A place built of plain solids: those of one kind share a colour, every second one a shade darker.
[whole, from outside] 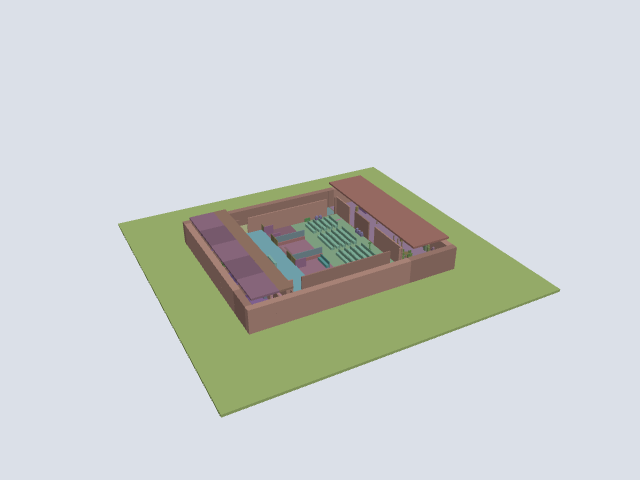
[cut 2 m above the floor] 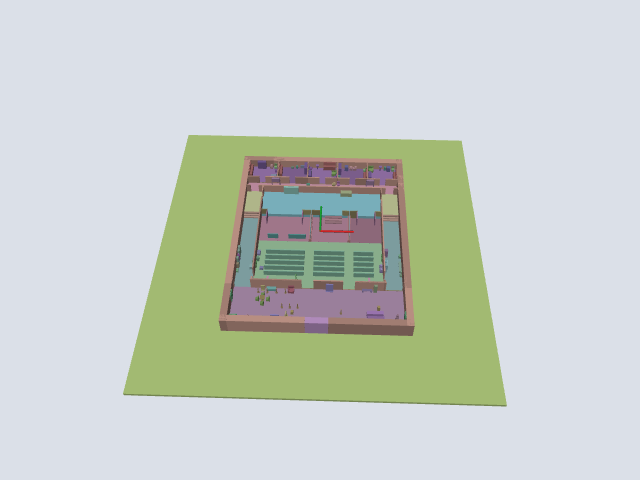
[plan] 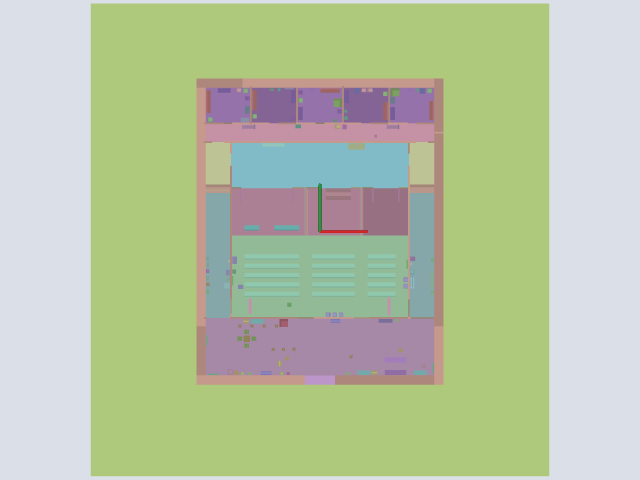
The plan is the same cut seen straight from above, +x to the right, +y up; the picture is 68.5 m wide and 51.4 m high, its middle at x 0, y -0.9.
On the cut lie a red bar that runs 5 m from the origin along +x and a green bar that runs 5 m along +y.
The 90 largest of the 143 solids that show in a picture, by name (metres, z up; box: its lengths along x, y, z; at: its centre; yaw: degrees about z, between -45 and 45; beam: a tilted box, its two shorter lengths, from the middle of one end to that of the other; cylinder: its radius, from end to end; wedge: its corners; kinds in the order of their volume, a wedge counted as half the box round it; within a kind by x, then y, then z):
{
 "ground_under_all_1": {"box": [49.09, 50.61, 0.4], "at": [0.0, -0.89, -0.75]},
 "wall_1": {"box": [1.0, 8.05, 3.76], "at": [-12.73, -12.37, 1.28]},
 "wall_2": {"box": [1.0, 20.63, 3.76], "at": [-12.73, 0.17, 1.28]},
 "wall_3": {"box": [1.0, 3.8, 3.76], "at": [-12.73, 10.59, 1.28]},
 "wall_4": {"box": [1.0, 5.7, 3.76], "at": [-12.73, 13.54, 1.28]},
 "wall_5": {"box": [2.09, 0.2, 3.76], "at": [-11.38, 11.59, 1.28]},
 "wall_6": {"box": [6.73, 1.0, 3.76], "at": [-9.86, 15.89, 1.28]},
 "wall_7": {"box": [0.2, 14.32, 3.76], "at": [-9.53, -0.1, 1.28]},
 "wall_8": {"box": [2.09, 0.2, 3.76], "at": [-8.34, 11.59, 1.28]},
 "wall_9": {"box": [11.63, 1.0, 3.76], "at": [-7.41, -15.89, 1.28]},
 "wall_10": {"box": [0.2, 4.1, 3.76], "at": [-7.39, 13.54, 1.28]},
 "wall_11": {"box": [2.09, 0.2, 3.76], "at": [-6.45, 11.59, 1.28]},
 "wall_12": {"box": [7.35, 0.2, 3.76], "at": [-6.05, -9.24, 1.28]},
 "wall_13": {"box": [7.25, 0.2, 3.76], "at": [-6.0, -9.24, 1.28]},
 "wall_14": {"box": [6.73, 1.0, 3.76], "at": [-4.93, 15.89, 1.28]},
 "wall_15": {"box": [2.09, 0.2, 3.76], "at": [-3.41, 11.59, 1.28]},
 "wall_16": {"box": [0.2, 4.1, 3.76], "at": [-2.46, 13.54, 1.28]},
 "wall_17": {"box": [2.09, 0.2, 3.76], "at": [-1.52, 11.59, 1.28]},
 "wall_18": {"box": [19.25, 0.2, 3.76], "at": [0.0, 9.59, 1.28]},
 "wall_19": {"box": [6.73, 1.0, 3.76], "at": [0.0, 15.89, 1.28]},
 "wall_20": {"box": [4.25, 0.2, 3.76], "at": [1.45, -9.24, 1.28]},
 "wall_21": {"box": [4.25, 0.2, 3.76], "at": [1.45, -9.24, 1.28]},
 "wall_22": {"box": [3.98, 0.2, 3.76], "at": [2.46, 11.59, 1.28]},
 "wall_23": {"box": [0.2, 4.1, 3.76], "at": [2.46, 13.54, 1.28]},
 "wall_24": {"box": [2.09, 0.2, 3.76], "at": [3.41, 11.59, 1.28]},
 "wall_25": {"box": [6.73, 1.0, 3.76], "at": [4.93, 15.89, 1.28]},
 "wall_26": {"box": [2.09, 0.2, 3.76], "at": [6.45, 11.59, 1.28]},
 "wall_27": {"box": [0.2, 4.1, 3.76], "at": [7.39, 13.54, 1.28]},
 "wall_28": {"box": [11.63, 1.0, 3.76], "at": [7.41, -15.89, 1.28]},
 "wall_29": {"box": [4.35, 0.2, 3.76], "at": [7.45, -9.24, 1.28]},
 "wall_30": {"box": [4.45, 0.2, 3.76], "at": [7.5, -9.24, 1.28]},
 "wall_31": {"box": [2.09, 0.2, 3.76], "at": [8.34, 11.59, 1.28]},
 "wall_32": {"box": [0.2, 14.32, 3.76], "at": [9.53, -0.1, 1.28]},
 "wall_33": {"box": [6.73, 1.0, 3.76], "at": [9.86, 15.89, 1.28]},
 "wall_34": {"box": [2.09, 0.2, 3.76], "at": [11.38, 11.59, 1.28]},
 "wall_35": {"box": [1.0, 8.05, 3.76], "at": [12.73, -12.37, 1.28]},
 "wall_36": {"box": [1.0, 20.63, 3.76], "at": [12.73, 0.17, 1.28]},
 "wall_37": {"box": [1.0, 5.7, 3.76], "at": [12.73, 13.54, 1.28]},
 "floor_dressing_1": {"box": [4.93, 3.9, 1.15], "at": [-9.86, 13.54, -0.03]},
 "floor_dressing_2": {"box": [4.93, 3.9, 1.15], "at": [-4.93, 13.54, -0.03]},
 "floor_dressing_3": {"box": [4.93, 3.9, 1.15], "at": [0.0, 13.54, -0.03]},
 "floor_dressing_4": {"box": [4.93, 3.9, 1.15], "at": [4.93, 13.54, -0.03]},
 "floor_dressing_5": {"box": [4.93, 3.9, 1.15], "at": [9.86, 13.54, -0.03]},
 "floor_stage_1": {"box": [19.05, 4.95, 1.15], "at": [0.0, 7.12, -0.03]},
 "floor_parterre_1": {"box": [19.05, 8.81, 0.6], "at": [0.0, -4.83, -0.3]},
 "floor_foyer_1": {"box": [24.65, 6.25, 0.6], "at": [0.0, -12.37, -0.3]},
 "floor_back_corridor_1": {"box": [24.65, 2.0, 1.15], "at": [0.0, 10.59, -0.03]},
 "floor_lift_1": {"box": [7.8, 5.07, 0.6], "at": [-5.62, 2.1, -0.3]},
 "floor_lift_2": {"box": [5.55, 5.07, 0.6], "at": [1.45, 2.1, -0.3]},
 "floor_lift_3": {"box": [4.9, 5.07, 0.6], "at": [7.08, 2.1, -0.3]},
 "ceil_foyer_1": {"box": [24.65, 6.25, 0.3], "at": [0.0, -12.37, 4.55]},
 "floor_promenade_1": {"box": [2.8, 13.38, 0.6], "at": [-10.93, -2.55, -0.3]},
 "floor_promenade_2": {"box": [2.8, 13.38, 0.6], "at": [10.93, -2.55, -0.3]},
 "floor_walk_1": {"box": [2.8, 4.55, 1.15], "at": [-10.93, 7.32, -0.03]},
 "floor_walk_2": {"box": [2.8, 4.55, 1.15], "at": [10.93, 7.32, -0.03]},
 "ceil_dressing_1": {"box": [4.93, 3.9, 0.3], "at": [-9.86, 13.54, 3.95]},
 "ceil_dressing_2": {"box": [4.93, 3.9, 0.3], "at": [-4.93, 13.54, 3.95]},
 "ceil_dressing_3": {"box": [4.93, 3.9, 0.3], "at": [0.0, 13.54, 3.95]},
 "ceil_dressing_4": {"box": [4.93, 3.9, 0.3], "at": [4.93, 13.54, 3.95]},
 "ceil_dressing_5": {"box": [4.93, 3.9, 0.3], "at": [9.86, 13.54, 3.95]},
 "ceil_back_corridor_1": {"box": [24.65, 2.0, 0.3], "at": [0.0, 10.59, 3.95]},
 "door_leaf_1": {"box": [3.2, 0.97, 3.87], "at": [0.0, -15.9, 1.33]},
 "seats_parterre_1": {"box": [5.85, 0.44, 0.45], "at": [-5.15, -6.65, 0.22]},
 "seats_parterre_2": {"box": [5.85, 0.44, 0.45], "at": [-5.15, -5.65, 0.22]},
 "seats_parterre_3": {"box": [5.85, 0.44, 0.45], "at": [-5.15, -4.65, 0.22]},
 "seats_parterre_4": {"box": [5.85, 0.44, 0.45], "at": [-5.15, -3.65, 0.22]},
 "seats_parterre_5": {"box": [5.85, 0.44, 0.45], "at": [-5.15, -2.65, 0.22]},
 "seats_parterre_6": {"box": [4.55, 0.44, 0.45], "at": [1.45, -6.65, 0.22]},
 "seats_parterre_7": {"box": [4.55, 0.44, 0.45], "at": [1.45, -5.65, 0.22]},
 "seats_parterre_8": {"box": [4.55, 0.44, 0.45], "at": [1.45, -4.65, 0.22]},
 "seats_parterre_9": {"box": [4.55, 0.44, 0.45], "at": [1.45, -3.65, 0.22]},
 "seats_parterre_10": {"box": [4.55, 0.44, 0.45], "at": [1.45, -2.65, 0.22]},
 "costume_rail_dressing_1": {"box": [1.4, 0.5, 1.66], "at": [-10.24, 15.11, 1.37]},
 "costume_rail_dressing_2": {"box": [0.5, 1.4, 1.66], "at": [-2.85, 14.44, 1.37]},
 "costume_rail_dressing_3": {"box": [0.5, 1.4, 1.66], "at": [-2.08, 12.64, 1.37]},
 "costume_rail_dressing_4": {"box": [0.5, 1.4, 1.66], "at": [2.85, 14.44, 1.37]},
 "costume_rail_dressing_5": {"box": [0.5, 1.4, 1.66], "at": [7.78, 12.64, 1.37]},
 "floor_tongue_1": {"box": [0.4, 5.07, 1.15], "at": [-1.52, 2.11, -0.03]},
 "floor_tongue_2": {"box": [0.4, 5.07, 1.15], "at": [4.42, 2.11, -0.03]},
 "cloakroom_foyer_1": {"box": [2.3, 0.55, 1.75], "at": [8.07, -15.09, 0.87]},
 "cloakroom_foyer_2": {"box": [2.3, 0.55, 1.0], "at": [8.07, -13.73, 0.5]},
 "flats_stage_1": {"box": [2.4, 0.35, 3.6], "at": [-4.99, 9.29, 2.35]},
 "rail_tongue_1": {"box": [0.12, 5.07, 2.2], "at": [-1.52, 2.11, 0.5]},
 "rail_tongue_2": {"box": [0.12, 5.07, 2.2], "at": [4.42, 2.11, 0.5]},
 "tread_1": {"box": [2.7, 0.42, 0.88], "at": [1.98, 4.01, -0.16]},
 "tread_2": {"box": [2.7, 0.42, 1.01], "at": [1.98, 4.43, -0.09]},
 "tread_walk_1": {"box": [2.6, 0.3, 1.15], "at": [-10.93, 4.89, -0.03]},
 "tread_walk_2": {"box": [2.6, 0.3, 1.15], "at": [10.93, 4.89, -0.03]},
 "prop_table_stage_1": {"box": [1.8, 0.7, 0.77], "at": [3.93, 9.11, 0.93]},
 "dressing_table_dressing_1": {"box": [0.5, 2.45, 0.77], "at": [-11.95, 13.91, 0.93]}
}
